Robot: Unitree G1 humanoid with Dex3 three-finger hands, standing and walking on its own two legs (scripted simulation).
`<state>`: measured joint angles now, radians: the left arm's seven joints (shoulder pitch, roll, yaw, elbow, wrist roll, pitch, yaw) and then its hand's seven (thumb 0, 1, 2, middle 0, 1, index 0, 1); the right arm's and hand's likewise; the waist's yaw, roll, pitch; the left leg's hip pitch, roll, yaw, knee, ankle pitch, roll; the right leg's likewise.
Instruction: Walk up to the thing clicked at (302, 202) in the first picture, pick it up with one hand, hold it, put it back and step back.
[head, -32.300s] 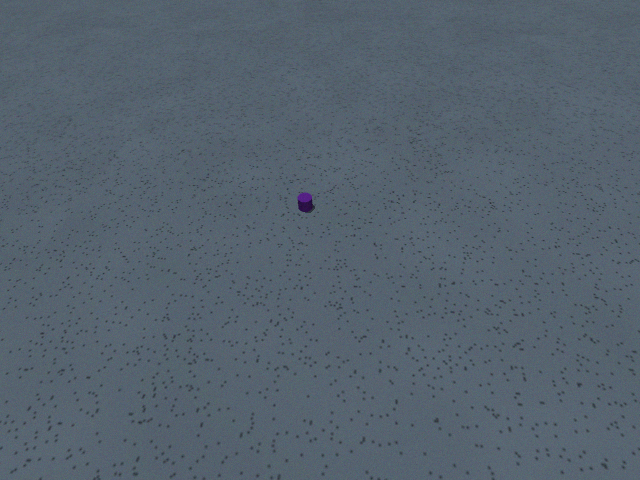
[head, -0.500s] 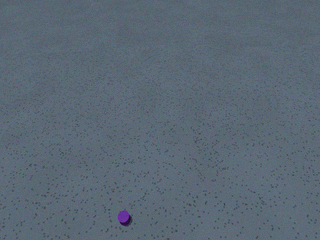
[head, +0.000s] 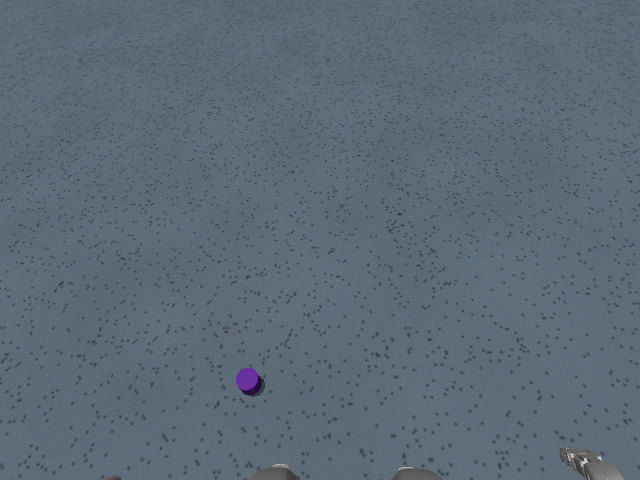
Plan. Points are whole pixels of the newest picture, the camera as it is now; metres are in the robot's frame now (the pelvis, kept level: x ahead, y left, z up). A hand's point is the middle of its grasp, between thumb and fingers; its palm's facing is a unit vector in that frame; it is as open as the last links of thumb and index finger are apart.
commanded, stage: step back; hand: left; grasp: from above
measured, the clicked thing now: (249, 381) +0.46 +0.26 -0.73
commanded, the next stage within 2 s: none
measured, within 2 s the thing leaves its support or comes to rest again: neither
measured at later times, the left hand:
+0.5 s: hand out of the picture +0.03 +0.29 -0.15, palm faces -0.05 -0.93 -0.35, open 7.4 cm
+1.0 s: hand out of the picture -0.06 +0.32 -0.14, palm faces +0.01 -0.93 -0.38, open 7.4 cm
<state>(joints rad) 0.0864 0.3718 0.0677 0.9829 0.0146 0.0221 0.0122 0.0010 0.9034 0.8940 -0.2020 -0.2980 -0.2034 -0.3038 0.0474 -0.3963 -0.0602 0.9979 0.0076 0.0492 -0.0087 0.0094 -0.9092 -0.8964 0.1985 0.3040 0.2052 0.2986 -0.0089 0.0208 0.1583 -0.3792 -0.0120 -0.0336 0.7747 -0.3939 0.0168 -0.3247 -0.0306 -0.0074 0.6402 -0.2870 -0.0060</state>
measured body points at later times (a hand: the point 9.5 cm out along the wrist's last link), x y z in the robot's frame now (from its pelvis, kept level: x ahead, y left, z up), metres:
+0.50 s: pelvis -0.08 +0.04 +0.01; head +0.00 +0.05 +0.45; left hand +0.03 +0.34 -0.13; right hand +0.00 -0.27 -0.11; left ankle -0.07 +0.14 -0.73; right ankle -0.10 -0.09 -0.67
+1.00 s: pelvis -0.20 +0.06 -0.01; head -0.15 +0.07 +0.44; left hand -0.06 +0.37 -0.12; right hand -0.10 -0.26 -0.12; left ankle -0.20 +0.16 -0.73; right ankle -0.11 -0.08 -0.72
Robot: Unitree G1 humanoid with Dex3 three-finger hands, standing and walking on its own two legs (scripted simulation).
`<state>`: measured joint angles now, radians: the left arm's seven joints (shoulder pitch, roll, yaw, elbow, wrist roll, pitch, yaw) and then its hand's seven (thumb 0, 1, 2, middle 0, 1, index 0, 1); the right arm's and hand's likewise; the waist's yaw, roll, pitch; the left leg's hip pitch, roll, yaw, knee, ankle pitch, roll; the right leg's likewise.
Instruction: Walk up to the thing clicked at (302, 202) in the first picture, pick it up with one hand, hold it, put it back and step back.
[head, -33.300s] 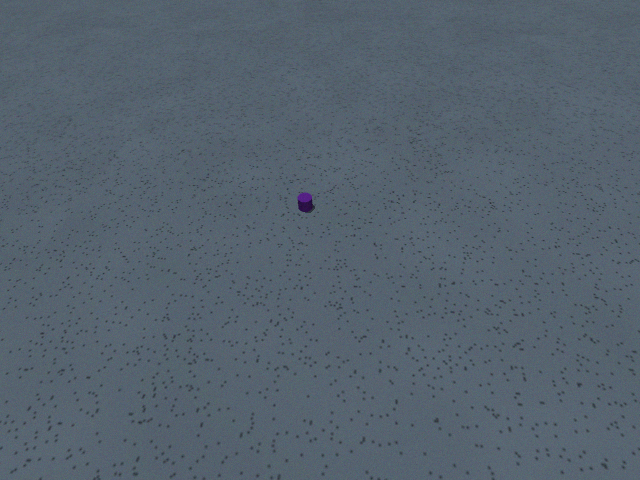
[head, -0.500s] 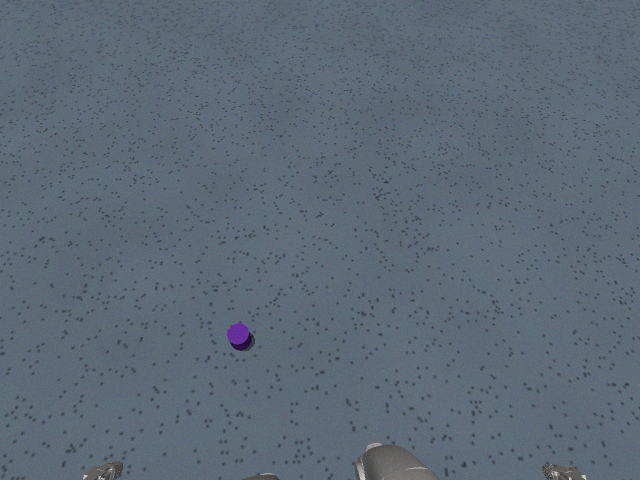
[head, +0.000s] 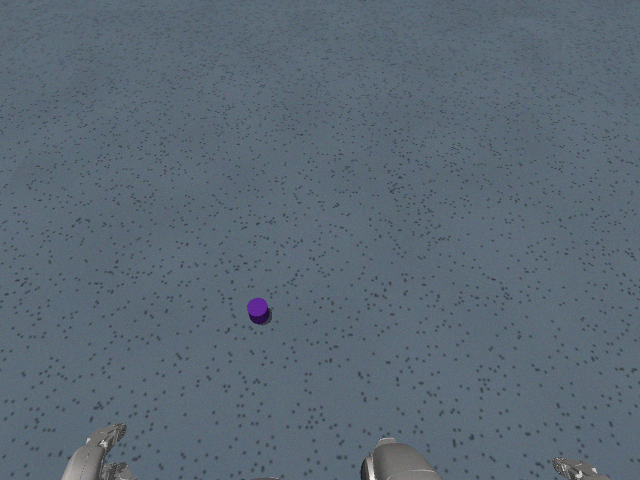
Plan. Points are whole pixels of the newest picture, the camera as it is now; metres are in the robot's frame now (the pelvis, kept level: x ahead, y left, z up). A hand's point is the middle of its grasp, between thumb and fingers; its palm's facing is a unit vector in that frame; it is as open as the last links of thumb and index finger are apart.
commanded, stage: step back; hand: left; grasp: from above
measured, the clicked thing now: (258, 311) +0.66 +0.19 -0.72
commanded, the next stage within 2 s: none
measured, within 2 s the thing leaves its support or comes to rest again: neither
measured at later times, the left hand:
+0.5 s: hand out of the picture -0.09 +0.23 -0.13, palm faces -0.10 -0.91 -0.39, open 7.4 cm
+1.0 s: hand out of the picture -0.21 +0.22 -0.14, palm faces -0.08 -0.92 -0.37, open 7.4 cm
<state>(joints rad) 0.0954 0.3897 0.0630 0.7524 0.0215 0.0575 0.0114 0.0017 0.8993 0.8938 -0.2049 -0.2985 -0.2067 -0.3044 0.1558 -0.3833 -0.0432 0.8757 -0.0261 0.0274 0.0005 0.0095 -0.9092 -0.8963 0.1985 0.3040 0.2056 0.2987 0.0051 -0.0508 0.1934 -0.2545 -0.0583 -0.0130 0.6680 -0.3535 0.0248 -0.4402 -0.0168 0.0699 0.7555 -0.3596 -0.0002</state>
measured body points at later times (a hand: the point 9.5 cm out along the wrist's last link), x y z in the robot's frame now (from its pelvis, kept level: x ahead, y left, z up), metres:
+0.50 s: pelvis -0.16 -0.03 +0.01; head -0.12 -0.05 +0.45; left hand -0.08 +0.28 -0.10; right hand -0.08 -0.36 -0.11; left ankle -0.08 +0.10 -0.66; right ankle -0.17 -0.15 -0.72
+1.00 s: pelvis -0.33 -0.04 +0.01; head -0.28 -0.03 +0.45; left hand -0.20 +0.27 -0.12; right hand -0.23 -0.36 -0.09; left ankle -0.24 +0.08 -0.72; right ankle -0.39 -0.18 -0.67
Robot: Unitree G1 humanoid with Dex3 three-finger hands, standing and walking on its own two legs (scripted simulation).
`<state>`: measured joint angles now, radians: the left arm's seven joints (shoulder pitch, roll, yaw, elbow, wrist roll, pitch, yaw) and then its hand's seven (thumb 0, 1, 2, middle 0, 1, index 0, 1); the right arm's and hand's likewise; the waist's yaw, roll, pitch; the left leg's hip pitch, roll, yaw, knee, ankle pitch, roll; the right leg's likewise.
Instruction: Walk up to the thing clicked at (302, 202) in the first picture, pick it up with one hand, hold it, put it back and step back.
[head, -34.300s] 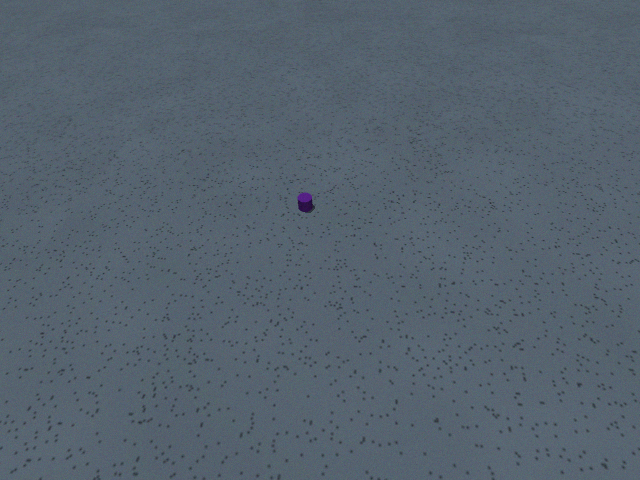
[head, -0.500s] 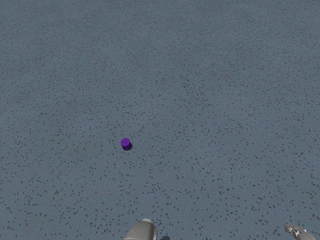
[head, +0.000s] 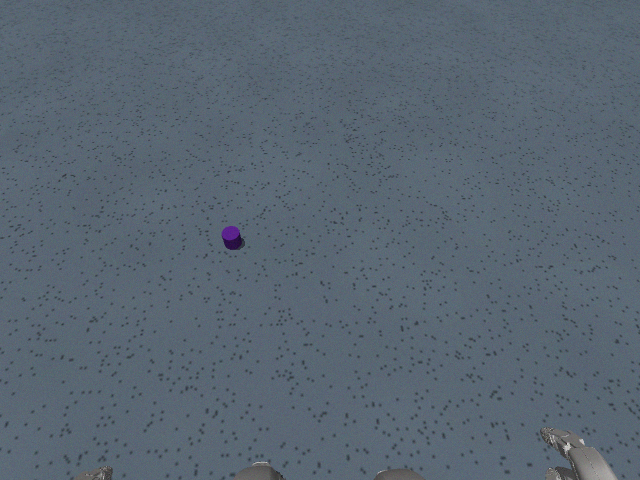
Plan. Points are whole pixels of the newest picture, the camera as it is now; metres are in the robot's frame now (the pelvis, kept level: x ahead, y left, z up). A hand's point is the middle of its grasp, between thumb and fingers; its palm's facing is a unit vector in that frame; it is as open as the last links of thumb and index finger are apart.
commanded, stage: step back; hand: left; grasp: from above
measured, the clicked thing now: (231, 237) +0.98 +0.31 -0.73
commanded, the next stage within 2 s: stand in 1.20 s
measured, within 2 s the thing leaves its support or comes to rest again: neither
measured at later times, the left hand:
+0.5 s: hand out of the picture -0.04 +0.27 -0.14, palm faces +0.08 -0.91 -0.40, open 7.4 cm
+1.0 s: hand out of the picture +0.05 +0.24 -0.14, palm faces +0.10 -0.93 -0.34, open 7.4 cm
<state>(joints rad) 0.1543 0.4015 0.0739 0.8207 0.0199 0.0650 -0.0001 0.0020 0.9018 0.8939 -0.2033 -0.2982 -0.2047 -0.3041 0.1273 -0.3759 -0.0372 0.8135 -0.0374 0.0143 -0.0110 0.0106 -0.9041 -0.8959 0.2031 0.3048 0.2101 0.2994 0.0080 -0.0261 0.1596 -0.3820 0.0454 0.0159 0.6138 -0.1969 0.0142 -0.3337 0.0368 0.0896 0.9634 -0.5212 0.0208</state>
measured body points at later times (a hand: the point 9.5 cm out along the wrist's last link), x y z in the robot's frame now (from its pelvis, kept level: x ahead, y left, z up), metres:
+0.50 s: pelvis -0.07 -0.01 +0.00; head -0.05 -0.01 +0.45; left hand -0.05 +0.32 -0.11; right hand +0.01 -0.32 -0.12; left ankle -0.07 +0.11 -0.72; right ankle -0.07 -0.14 -0.70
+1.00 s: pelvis -0.02 -0.02 +0.01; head +0.00 -0.02 +0.46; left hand +0.05 +0.29 -0.12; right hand +0.08 -0.31 -0.12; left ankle -0.04 +0.11 -0.72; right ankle +0.00 -0.14 -0.72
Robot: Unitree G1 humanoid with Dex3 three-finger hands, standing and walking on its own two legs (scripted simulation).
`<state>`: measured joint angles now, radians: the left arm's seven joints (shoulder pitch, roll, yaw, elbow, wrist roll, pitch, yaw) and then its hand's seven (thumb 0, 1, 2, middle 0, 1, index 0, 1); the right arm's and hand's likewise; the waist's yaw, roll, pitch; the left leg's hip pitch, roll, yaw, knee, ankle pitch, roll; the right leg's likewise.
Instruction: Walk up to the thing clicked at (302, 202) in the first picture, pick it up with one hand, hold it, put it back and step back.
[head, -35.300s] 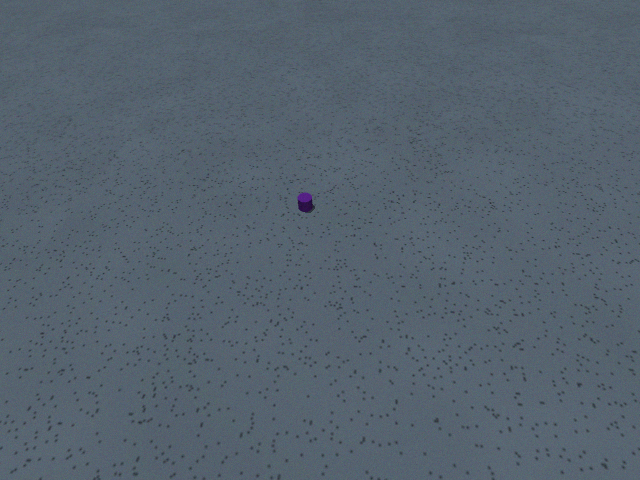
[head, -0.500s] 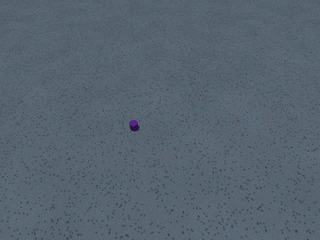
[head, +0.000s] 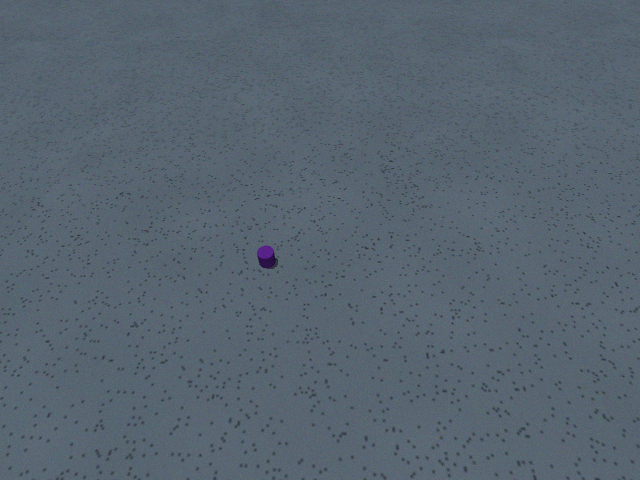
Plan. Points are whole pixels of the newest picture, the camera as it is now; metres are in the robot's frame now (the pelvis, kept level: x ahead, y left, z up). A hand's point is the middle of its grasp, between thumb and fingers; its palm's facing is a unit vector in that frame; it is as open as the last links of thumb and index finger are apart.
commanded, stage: step back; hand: left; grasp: from above
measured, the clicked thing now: (266, 256) +1.03 +0.23 -0.73
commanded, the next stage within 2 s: stand in 0.20 s
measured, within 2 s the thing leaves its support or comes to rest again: neither
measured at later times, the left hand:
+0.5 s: hand out of the picture +0.10 +0.25 -0.14, palm faces -0.03 -0.94 -0.33, open 7.4 cm
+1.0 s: hand out of the picture +0.05 +0.25 -0.14, palm faces -0.05 -0.94 -0.34, open 7.4 cm
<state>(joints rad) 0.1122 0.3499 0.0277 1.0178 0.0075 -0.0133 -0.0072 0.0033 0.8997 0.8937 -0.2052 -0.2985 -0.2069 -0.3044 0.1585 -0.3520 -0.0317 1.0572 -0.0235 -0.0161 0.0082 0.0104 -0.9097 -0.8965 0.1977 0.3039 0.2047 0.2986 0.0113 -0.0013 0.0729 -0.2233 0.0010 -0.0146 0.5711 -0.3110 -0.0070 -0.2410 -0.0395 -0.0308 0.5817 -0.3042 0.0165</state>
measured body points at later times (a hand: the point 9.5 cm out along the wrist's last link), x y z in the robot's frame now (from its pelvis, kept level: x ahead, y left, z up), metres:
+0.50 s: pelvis +0.00 +0.00 +0.02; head +0.01 +0.01 +0.47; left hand +0.10 +0.30 -0.11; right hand +0.12 -0.29 -0.11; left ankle +0.00 +0.13 -0.73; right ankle +0.01 -0.13 -0.73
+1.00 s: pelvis -0.01 +0.00 +0.02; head -0.01 -0.01 +0.47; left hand +0.06 +0.30 -0.11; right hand +0.04 -0.30 -0.12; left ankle +0.00 +0.13 -0.73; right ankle +0.01 -0.13 -0.73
